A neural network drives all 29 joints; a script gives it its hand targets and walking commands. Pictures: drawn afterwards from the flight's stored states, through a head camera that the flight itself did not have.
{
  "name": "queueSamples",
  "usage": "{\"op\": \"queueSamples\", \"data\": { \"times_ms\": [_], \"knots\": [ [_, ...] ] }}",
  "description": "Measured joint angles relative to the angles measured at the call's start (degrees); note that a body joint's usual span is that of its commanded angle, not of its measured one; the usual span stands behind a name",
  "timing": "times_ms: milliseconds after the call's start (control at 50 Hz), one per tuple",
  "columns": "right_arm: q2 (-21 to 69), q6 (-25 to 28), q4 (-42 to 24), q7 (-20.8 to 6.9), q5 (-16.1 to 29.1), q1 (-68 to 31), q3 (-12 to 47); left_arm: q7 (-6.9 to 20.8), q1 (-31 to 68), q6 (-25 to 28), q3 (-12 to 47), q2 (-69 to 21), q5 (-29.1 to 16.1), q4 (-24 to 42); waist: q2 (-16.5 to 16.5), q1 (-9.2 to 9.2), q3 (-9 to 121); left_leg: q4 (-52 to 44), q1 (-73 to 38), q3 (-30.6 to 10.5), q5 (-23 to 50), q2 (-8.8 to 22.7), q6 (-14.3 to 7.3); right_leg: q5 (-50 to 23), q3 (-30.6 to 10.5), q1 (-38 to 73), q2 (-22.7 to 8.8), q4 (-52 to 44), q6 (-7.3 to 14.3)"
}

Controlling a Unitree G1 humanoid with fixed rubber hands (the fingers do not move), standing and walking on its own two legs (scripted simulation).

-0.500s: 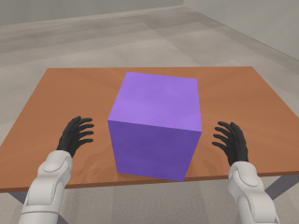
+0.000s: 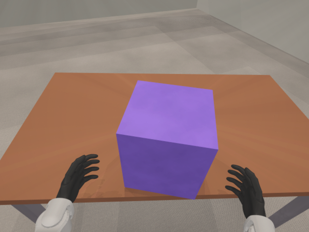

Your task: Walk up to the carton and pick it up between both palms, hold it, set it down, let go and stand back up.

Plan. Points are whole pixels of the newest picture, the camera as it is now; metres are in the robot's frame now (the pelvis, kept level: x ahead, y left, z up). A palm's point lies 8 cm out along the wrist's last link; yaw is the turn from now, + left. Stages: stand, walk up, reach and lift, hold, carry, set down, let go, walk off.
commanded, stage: set down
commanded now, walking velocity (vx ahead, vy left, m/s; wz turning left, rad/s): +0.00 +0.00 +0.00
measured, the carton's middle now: (166, 140) +0.35 +0.01 +0.05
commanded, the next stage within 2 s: let go in 1.30 s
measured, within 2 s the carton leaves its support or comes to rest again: neither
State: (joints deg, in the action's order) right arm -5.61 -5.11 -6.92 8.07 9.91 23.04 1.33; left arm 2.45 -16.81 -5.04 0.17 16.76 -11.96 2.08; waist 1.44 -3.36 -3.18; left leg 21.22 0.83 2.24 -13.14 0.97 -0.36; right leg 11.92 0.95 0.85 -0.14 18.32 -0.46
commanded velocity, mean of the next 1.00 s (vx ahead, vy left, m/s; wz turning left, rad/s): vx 0.00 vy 0.00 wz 0.00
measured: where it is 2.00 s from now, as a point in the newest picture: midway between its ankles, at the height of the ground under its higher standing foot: outside the picture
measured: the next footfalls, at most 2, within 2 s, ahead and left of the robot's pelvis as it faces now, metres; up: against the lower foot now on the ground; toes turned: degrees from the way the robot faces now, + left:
none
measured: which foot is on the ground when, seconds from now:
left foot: down 0.00-1.00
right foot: down 0.00-1.00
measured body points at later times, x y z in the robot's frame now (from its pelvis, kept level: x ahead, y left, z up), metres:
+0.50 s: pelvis +0.02 +0.00 +0.00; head -0.01 +0.01 +0.45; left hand +0.19 +0.23 -0.01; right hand +0.19 -0.20 +0.00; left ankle -0.01 +0.11 -0.75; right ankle -0.01 -0.12 -0.75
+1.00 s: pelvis -0.01 -0.01 +0.00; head -0.05 -0.03 +0.45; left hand +0.19 +0.23 -0.01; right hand +0.17 -0.22 -0.07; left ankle -0.01 +0.11 -0.75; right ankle -0.01 -0.12 -0.75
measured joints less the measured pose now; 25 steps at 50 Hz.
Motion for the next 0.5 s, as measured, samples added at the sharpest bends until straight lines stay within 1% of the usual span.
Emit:
{"op": "queueSamples", "data": {
  "times_ms": [60, 160, 260, 320, 400, 500],
  "knots": [
    [-0.4, 1.0, 0.6, -0.6, -0.2, 0.6, -0.1, -0.1, -1.2, 0.5, 0.2, 0.1, 0.4, -0.2, -0.2, 0.15, 0.1, -0.3, -0.4, 0.2, -0.2, 0.0, -0.1, 0.0, -0.3, 0.3, 0.0, -0.5, -0.1],
    [-1.6, 1.8, 3.0, -1.1, -0.6, 2.1, 0.8, 0.7, -3.6, -0.4, -0.5, -0.9, 2.3, -1.4, -0.5, 0.69, -0.5, -1.2, -1.6, 0.4, -0.2, 0.0, -0.1, -0.4, -0.5, 1.7, 0.1, -1.9, -0.1],
    [-1.3, 4.7, 4.3, -2.5, -1.2, 4.3, 0.0, 0.1, -5.5, 1.9, -0.4, -1.0, 2.8, -1.3, -0.7, 0.34, -0.1, -1.7, -1.6, 0.6, -0.3, 0.1, -0.1, -0.3, -0.9, 1.6, 0.2, -2.3, -0.1],
    [-1.3, 5.5, 7.0, -3.4, -2.0, 3.4, -0.3, -0.2, -5.1, 2.0, -0.2, -0.8, 3.3, -3.2, -0.9, 0.31, -0.2, -1.8, -1.8, 0.7, -0.4, 0.1, 0.0, -0.3, -1.0, 1.8, 0.2, -2.4, -0.1],
    [-1.6, 5.6, 9.9, -3.6, -3.0, 1.8, -0.3, 0.2, -4.9, 0.9, -0.2, -1.5, 4.2, -6.2, -1.2, 0.59, -0.4, -2.1, -2.1, 0.8, -0.3, 0.1, 0.0, -0.2, -1.1, 1.8, 0.2, -2.4, -0.1],
    [-1.1, 8.2, 12.0, -3.8, -4.2, 2.0, 0.0, 0.6, -5.7, 2.3, -0.1, -1.7, 5.2, -7.3, -1.1, 0.33, 0.1, -2.9, -2.3, 0.7, -0.1, 0.1, 0.1, -0.1, -1.1, 1.8, 0.2, -2.6, 0.0]
  ]
}}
